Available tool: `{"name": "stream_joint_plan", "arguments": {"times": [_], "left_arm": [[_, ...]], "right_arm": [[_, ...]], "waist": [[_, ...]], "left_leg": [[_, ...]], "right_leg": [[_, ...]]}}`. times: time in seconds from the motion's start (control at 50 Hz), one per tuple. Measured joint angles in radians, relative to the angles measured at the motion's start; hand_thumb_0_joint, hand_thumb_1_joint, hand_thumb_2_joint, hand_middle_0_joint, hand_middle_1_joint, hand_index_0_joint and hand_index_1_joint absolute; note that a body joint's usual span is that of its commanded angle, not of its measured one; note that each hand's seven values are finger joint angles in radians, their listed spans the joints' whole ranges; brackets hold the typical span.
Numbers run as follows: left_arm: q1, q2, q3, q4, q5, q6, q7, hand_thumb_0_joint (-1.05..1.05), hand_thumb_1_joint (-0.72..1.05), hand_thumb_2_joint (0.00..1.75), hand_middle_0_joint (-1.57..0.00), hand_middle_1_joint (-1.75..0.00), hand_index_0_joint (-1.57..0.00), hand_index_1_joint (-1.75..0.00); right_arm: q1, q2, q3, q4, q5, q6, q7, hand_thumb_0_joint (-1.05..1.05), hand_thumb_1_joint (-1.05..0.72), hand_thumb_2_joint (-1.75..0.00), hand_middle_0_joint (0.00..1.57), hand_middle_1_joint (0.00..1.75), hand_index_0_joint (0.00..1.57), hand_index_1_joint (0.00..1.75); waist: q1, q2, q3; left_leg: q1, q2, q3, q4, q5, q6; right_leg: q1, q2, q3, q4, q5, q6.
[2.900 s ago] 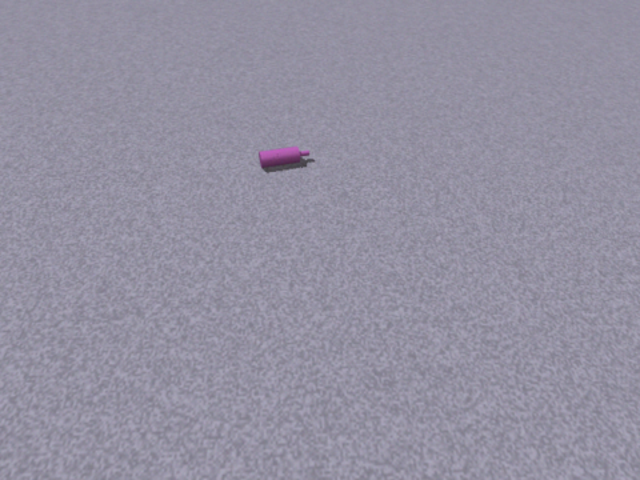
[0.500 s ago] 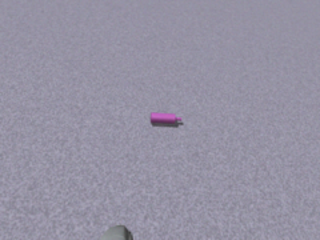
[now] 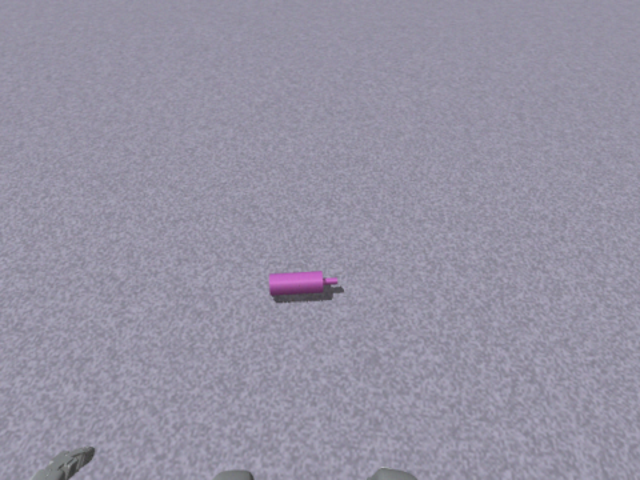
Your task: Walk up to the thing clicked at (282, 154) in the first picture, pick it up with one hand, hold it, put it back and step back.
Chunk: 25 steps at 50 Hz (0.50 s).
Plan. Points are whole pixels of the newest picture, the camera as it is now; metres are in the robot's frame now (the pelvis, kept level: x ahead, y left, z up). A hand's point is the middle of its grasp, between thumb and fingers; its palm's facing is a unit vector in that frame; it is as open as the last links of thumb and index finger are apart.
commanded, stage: walk up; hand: left
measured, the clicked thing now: (303, 282) +0.85 +0.06 -0.71
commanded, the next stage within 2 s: none
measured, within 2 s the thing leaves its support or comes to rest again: neither
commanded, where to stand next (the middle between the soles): +0.50 -0.16 m, yaw +4 degrees
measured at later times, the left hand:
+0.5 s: hand (186, 413) +0.23 +0.20 -0.14, palm faces -0.05 -0.95 -0.30, open 7.3 cm
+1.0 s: hand (263, 350) +0.32 +0.09 -0.12, palm faces +0.05 -0.93 -0.36, open 7.3 cm
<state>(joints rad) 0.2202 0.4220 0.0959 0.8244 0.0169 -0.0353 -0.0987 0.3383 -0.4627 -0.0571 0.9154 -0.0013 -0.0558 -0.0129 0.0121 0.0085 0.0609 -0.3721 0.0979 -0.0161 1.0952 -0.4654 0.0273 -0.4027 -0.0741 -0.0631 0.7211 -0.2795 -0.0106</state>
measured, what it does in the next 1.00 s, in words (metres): walks ahead: left foot, then right foot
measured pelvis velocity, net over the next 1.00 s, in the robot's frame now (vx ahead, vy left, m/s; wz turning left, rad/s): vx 0.32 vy -0.18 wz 0.05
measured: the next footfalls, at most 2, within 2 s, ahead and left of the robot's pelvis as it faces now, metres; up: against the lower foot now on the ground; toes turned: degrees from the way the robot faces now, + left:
left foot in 0.26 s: +0.24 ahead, +0.08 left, +0.00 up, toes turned +7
right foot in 0.64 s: +0.35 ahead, -0.28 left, +0.00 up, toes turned -4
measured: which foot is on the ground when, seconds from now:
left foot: up 0.00-0.24, down 0.26-0.66, up 0.68-1.00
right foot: down 0.00-0.28, up 0.30-0.62, down 0.64-1.00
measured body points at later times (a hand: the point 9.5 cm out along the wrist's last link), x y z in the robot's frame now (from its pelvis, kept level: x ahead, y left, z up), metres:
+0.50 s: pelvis +0.17 -0.07 +0.01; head +0.18 -0.04 +0.46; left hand +0.23 +0.25 -0.12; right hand +0.22 -0.41 -0.07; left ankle +0.20 +0.07 -0.71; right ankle +0.23 -0.22 -0.67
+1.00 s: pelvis +0.32 -0.18 +0.02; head +0.35 -0.18 +0.47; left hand +0.32 +0.14 -0.10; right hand +0.42 -0.49 -0.10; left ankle +0.42 -0.06 -0.69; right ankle +0.31 -0.28 -0.71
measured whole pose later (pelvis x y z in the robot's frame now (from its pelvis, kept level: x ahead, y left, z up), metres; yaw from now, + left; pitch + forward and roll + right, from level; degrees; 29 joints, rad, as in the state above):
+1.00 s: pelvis +0.32 -0.18 +0.02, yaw +3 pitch -1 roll +0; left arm 0.37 0.42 0.06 0.84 0.01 -0.05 -0.06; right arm 0.27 -0.40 -0.04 0.89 -0.02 -0.06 0.04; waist 0.07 0.00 0.07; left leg -0.48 0.04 0.05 0.73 -0.29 0.02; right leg -0.20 -0.02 -0.13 0.56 -0.34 -0.05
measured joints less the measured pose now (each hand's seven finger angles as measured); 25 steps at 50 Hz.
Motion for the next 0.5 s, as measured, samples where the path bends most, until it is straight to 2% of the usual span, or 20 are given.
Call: {"name": "stream_joint_plan", "arguments": {"times": [0.06,0.14,0.24,0.28,0.32,0.36,0.42,0.5], "left_arm": [[0.025,-0.020,-0.016,-0.001,-0.001,0.002,0.010,0.00,0.91,0.89,-0.20,-0.30,-0.21,-0.30],[0.065,-0.019,-0.023,-0.008,0.006,0.003,0.013,0.00,0.91,0.89,-0.20,-0.30,-0.21,-0.30],[0.106,0.003,-0.027,-0.018,0.010,0.017,0.011,0.00,0.91,0.89,-0.20,-0.30,-0.21,-0.30],[0.124,0.013,-0.030,-0.019,0.007,0.026,0.013,0.00,0.91,0.89,-0.20,-0.30,-0.21,-0.30],[0.122,0.009,-0.028,-0.004,0.008,0.041,0.020,0.00,0.91,0.89,-0.20,-0.30,-0.21,-0.30],[0.114,0.008,-0.033,0.013,0.010,0.055,0.023,0.01,0.91,0.89,-0.20,-0.30,-0.20,-0.30],[0.093,0.015,-0.030,0.019,0.009,0.055,0.021,0.01,0.91,0.89,-0.20,-0.30,-0.20,-0.30],[0.067,0.020,-0.018,0.013,0.010,0.052,0.003,0.01,0.91,0.89,-0.20,-0.30,-0.20,-0.30]], "right_arm": [[-0.023,0.006,0.004,-0.002,0.002,-0.014,0.011,0.01,-0.90,-0.90,0.21,0.30,0.20,0.30],[-0.033,0.026,0.008,-0.015,-0.008,-0.027,0.030,0.01,-0.90,-0.90,0.21,0.30,0.20,0.30],[-0.026,0.052,0.011,-0.019,-0.012,-0.038,0.035,0.01,-0.90,-0.90,0.21,0.30,0.20,0.30],[-0.019,0.054,0.008,-0.028,-0.016,-0.053,0.029,0.01,-0.90,-0.90,0.21,0.30,0.20,0.30],[-0.021,0.057,0.006,-0.045,-0.020,-0.062,0.017,0.01,-0.90,-0.90,0.21,0.30,0.20,0.30],[-0.022,0.060,0.008,-0.059,-0.010,-0.062,0.011,0.01,-0.90,-0.90,0.21,0.30,0.20,0.30],[-0.011,0.063,0.014,-0.066,-0.005,-0.061,0.003,0.01,-0.90,-0.90,0.21,0.30,0.20,0.30],[0.010,0.045,0.012,-0.063,-0.013,-0.057,0.009,0.01,-0.90,-0.90,0.21,0.30,0.20,0.30]], "waist": [[0.014,0.013,-0.002],[0.031,0.007,-0.005],[0.050,-0.029,-0.003],[0.044,-0.052,-0.003],[0.030,-0.080,0.004],[0.012,-0.095,0.009],[0.000,-0.119,0.014],[-0.010,-0.119,0.017]], "left_leg": [[-0.083,-0.015,0.038,-0.009,0.059,0.007],[-0.128,-0.021,0.080,-0.190,0.091,-0.004],[-0.077,-0.050,0.110,-0.429,0.205,-0.005],[-0.032,-0.071,0.118,-0.492,0.287,0.013],[-0.031,-0.081,0.127,-0.439,0.250,0.017],[-0.006,-0.076,0.128,-0.433,0.217,0.017],[0.051,-0.068,0.128,-0.477,0.211,-0.001],[0.106,-0.043,0.122,-0.512,0.195,-0.024]], "right_leg": [[0.064,0.020,-0.014,-0.074,0.004,-0.023],[0.128,0.049,-0.035,-0.139,-0.008,-0.043],[0.187,0.069,-0.057,-0.124,-0.082,-0.043],[0.181,0.060,-0.057,-0.040,-0.149,-0.043],[0.117,0.063,-0.003,0.146,-0.198,-0.045],[0.037,0.078,0.046,0.318,-0.199,-0.036],[-0.061,0.045,0.080,0.384,-0.143,-0.019],[-0.124,-0.024,0.093,0.267,-0.081,0.004]]}}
